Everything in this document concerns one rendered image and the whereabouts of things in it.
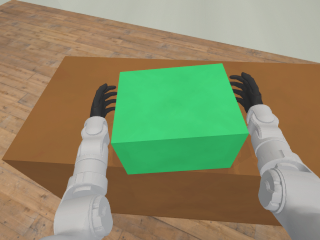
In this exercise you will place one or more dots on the carton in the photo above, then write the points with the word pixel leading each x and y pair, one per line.
pixel 177 119

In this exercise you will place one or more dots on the robot left hand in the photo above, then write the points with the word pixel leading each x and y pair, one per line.
pixel 99 104

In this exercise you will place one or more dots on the pedestal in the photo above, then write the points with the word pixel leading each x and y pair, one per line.
pixel 46 146

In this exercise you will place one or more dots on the robot right forearm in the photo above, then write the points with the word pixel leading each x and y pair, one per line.
pixel 269 144

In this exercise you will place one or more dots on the robot left upper arm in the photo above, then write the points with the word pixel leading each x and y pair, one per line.
pixel 83 218

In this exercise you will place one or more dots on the robot left forearm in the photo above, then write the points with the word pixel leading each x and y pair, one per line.
pixel 89 176

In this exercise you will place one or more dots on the robot right hand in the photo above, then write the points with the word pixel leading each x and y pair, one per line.
pixel 250 91

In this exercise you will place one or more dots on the robot right upper arm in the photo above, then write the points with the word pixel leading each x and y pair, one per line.
pixel 294 199

